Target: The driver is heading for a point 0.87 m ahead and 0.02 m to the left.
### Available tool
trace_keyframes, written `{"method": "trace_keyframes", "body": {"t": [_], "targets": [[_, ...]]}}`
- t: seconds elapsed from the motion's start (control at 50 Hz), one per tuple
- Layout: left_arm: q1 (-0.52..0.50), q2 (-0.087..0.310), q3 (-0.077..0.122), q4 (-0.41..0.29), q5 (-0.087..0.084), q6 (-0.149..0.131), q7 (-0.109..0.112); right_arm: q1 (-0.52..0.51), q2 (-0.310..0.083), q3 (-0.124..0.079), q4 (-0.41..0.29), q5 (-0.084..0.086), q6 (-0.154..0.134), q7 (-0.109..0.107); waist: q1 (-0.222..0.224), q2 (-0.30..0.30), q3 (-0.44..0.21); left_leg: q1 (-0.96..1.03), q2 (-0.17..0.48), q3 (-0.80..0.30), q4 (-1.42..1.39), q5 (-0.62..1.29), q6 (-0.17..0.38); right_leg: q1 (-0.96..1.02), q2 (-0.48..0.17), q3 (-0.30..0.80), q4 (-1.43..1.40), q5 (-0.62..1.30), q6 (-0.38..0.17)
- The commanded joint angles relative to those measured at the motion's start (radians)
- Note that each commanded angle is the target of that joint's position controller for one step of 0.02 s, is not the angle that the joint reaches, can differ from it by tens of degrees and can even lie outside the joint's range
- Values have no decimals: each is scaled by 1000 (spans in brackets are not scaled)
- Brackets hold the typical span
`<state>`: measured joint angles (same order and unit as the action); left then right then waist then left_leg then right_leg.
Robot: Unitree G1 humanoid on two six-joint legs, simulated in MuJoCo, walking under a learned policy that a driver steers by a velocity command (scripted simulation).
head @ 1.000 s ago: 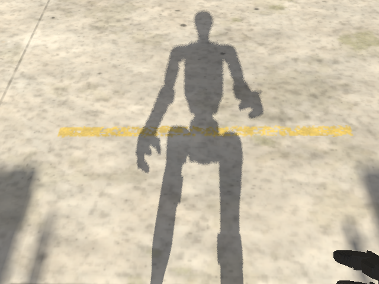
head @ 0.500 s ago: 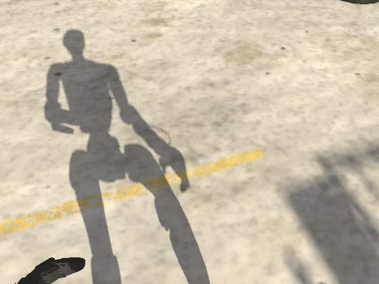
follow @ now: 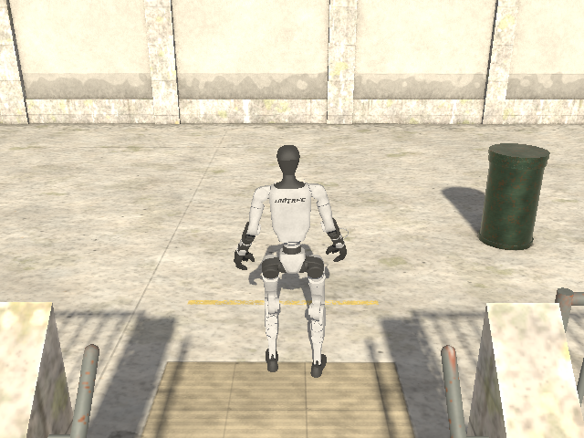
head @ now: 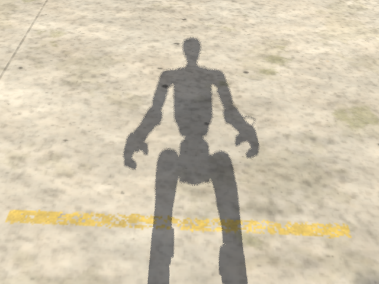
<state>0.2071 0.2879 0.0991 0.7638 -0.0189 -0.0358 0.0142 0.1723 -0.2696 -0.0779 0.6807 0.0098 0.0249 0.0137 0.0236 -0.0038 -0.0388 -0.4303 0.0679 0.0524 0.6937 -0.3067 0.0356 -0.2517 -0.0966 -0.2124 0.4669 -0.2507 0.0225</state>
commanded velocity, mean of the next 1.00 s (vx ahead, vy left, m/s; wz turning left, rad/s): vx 0.46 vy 0.00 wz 0.04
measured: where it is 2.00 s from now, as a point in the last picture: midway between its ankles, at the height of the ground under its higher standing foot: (198, 204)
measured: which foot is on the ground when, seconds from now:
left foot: up 0.00-0.02, down 0.04-0.50, up 0.52-0.94, down 0.96-1.00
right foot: down 0.00-0.02, up 0.04-0.46, down 0.48-0.96, up 0.98-1.00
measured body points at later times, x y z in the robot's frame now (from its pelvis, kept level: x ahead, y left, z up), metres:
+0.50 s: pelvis +0.22 +0.02 -0.01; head +0.25 +0.03 +0.43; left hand +0.40 +0.30 -0.08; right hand +0.30 -0.26 -0.13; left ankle +0.02 +0.11 -0.73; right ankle +0.34 -0.05 -0.74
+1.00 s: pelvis +0.47 +0.08 -0.01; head +0.50 +0.08 +0.44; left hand +0.49 +0.37 -0.13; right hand +0.73 -0.15 -0.06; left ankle +0.57 +0.19 -0.74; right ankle +0.34 -0.05 -0.71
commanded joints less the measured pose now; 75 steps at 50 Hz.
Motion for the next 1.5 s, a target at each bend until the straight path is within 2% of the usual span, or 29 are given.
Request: {"method": "trace_keyframes", "body": {"t": [0.02,0.04,0.06,0.1,0.14,0.28,0.4,0.46,0.48,0.5,0.52,0.54,0.56,0.6,0.68,0.78,0.88,0.94,0.96,0.98,1.0,1.04,1.1,1.36,1.4,1.44,1.46,1.48,1.5], "targets": [[-74,90,19,-56,2,-5,-4,172,-99,-43,16,1,-11,-1,-84,-17,-8,259,-63,40,-156,-39,70,-117,-153,111,2,-256,-113],[-102,20,-2,-80,28,-6,-9,276,-199,-71,29,2,-19,-15,-107,239,-6,399,127,-280,-277,-21,157,-322,-43,-4,412,-259,-31],[-164,41,0,-152,24,-27,-10,292,-297,-81,-6,1,-39,-7,-118,385,28,505,283,-745,-460,-243,334,-687,121,115,653,-383,4],[-205,119,15,-152,-12,-67,-27,229,-181,-43,-31,-9,-77,-4,-103,223,52,464,274,-671,-485,-212,305,-749,33,266,715,-219,-42],[-177,112,16,-120,28,-78,-24,154,-139,-28,-50,2,-76,-14,-57,120,42,387,200,-504,-459,-4,239,-650,5,263,609,-62,-30],[-289,26,-19,-129,16,-73,-38,205,-158,-37,-27,11,-78,-46,-73,109,34,301,88,-312,-453,263,178,-408,93,238,194,234,17],[-330,56,-22,-141,4,-86,-67,254,-157,-40,9,12,-75,-42,-103,143,59,367,146,-347,-400,275,160,-322,88,227,60,231,-28],[-200,98,0,-108,13,-86,-62,229,-158,-40,8,11,-69,-40,-32,146,-2,416,109,-279,-236,652,118,-132,139,155,0,168,-101],[-61,133,15,-77,19,-85,-58,215,-139,-32,-2,4,-70,-41,30,120,-98,352,65,-227,-58,732,88,77,100,202,29,203,-149],[116,199,28,-56,27,-83,-58,241,-93,-12,-26,-22,-76,-45,73,-39,-256,127,-21,-174,270,445,42,392,-85,472,64,249,-251],[167,235,35,-23,17,-77,-68,342,-42,3,-31,-4,-94,-39,21,-338,-322,-222,-159,-162,557,-221,-26,623,-252,952,-116,-12,-394],[130,161,16,-36,-16,-71,-66,261,-126,-9,-35,7,-110,-33,53,-219,-213,-352,-98,-207,643,-220,-23,574,-236,991,-184,-192,-364],[68,127,4,-52,-10,-63,-57,139,-154,-15,-62,15,-122,-28,60,-123,-82,-388,-56,-184,628,-124,-17,437,-204,848,-193,-149,-328],[14,109,-6,-68,12,-54,-51,56,-130,-12,-87,-20,-138,-32,16,-4,5,-316,-1,-160,512,-18,-21,226,-129,702,-221,56,-303],[22,96,-12,-59,6,-54,-30,54,-86,-3,-101,-30,-127,-34,-31,-71,8,-233,15,-126,325,13,-65,98,-62,580,-262,233,-307],[90,144,5,-34,-9,-35,-7,-132,-38,21,-138,-21,-134,-25,27,-67,34,-122,-39,-102,-11,283,-101,-2,1,487,-240,278,-255],[170,142,6,-20,-17,-11,-1,-227,-77,7,-164,1,-151,-4,52,-84,27,-27,-88,-127,-185,285,-86,76,-28,600,-143,179,-229],[135,123,5,-40,-11,-7,0,-82,-122,-23,-131,-1,-162,-9,-41,-107,-31,223,-76,-119,-277,242,-23,57,14,615,8,244,-176],[110,76,-11,-64,2,-14,-5,66,-170,-40,-116,-17,-164,-18,-116,-56,-147,457,56,-224,-243,229,43,-43,59,554,229,197,-139],[201,10,-30,-87,-5,-24,-1,186,-248,-58,-95,-37,-151,-25,-111,179,-287,792,280,-568,-271,120,174,-341,192,402,553,-133,-72],[241,65,-29,-97,-21,-29,-1,216,-215,-53,-74,-20,-142,-15,-97,323,-296,802,379,-843,-349,-79,243,-516,148,377,736,-352,-52],[114,139,-5,-100,-15,-15,-3,121,-102,-21,-88,-14,-130,-20,-104,118,-63,569,285,-576,-387,-77,175,-561,64,352,823,-180,-33],[66,94,-2,-125,-7,1,-14,38,-65,-6,-64,-24,-129,-15,-41,117,50,327,189,-340,-474,135,140,-472,2,329,740,-77,-26],[-221,45,-32,-226,-2,4,-68,117,-201,-47,59,10,-113,-24,-94,61,116,410,203,31,-486,429,100,-393,17,212,209,193,-53],[-190,69,-17,-236,12,2,-71,119,-228,-52,68,22,-98,-28,-58,85,78,442,201,59,-359,769,80,-282,82,160,158,101,-87],[45,146,26,-175,20,1,-60,122,-215,-43,71,29,-92,-34,69,67,-61,361,136,115,-49,898,19,84,160,135,24,275,-140],[170,232,47,-156,25,8,-38,140,-156,-18,42,-12,-100,-34,103,-65,-178,108,73,128,264,452,-39,398,-17,353,80,666,-202],[109,306,34,-187,44,3,-31,278,-62,25,22,-35,-116,-17,-10,-279,-365,-207,-76,17,624,-410,-102,668,-331,822,64,936,-431],[153,218,19,-188,35,8,-35,230,-171,3,70,-3,-120,-10,83,-115,-482,-176,-43,-146,689,-371,-100,617,-311,800,16,879,-429]]}}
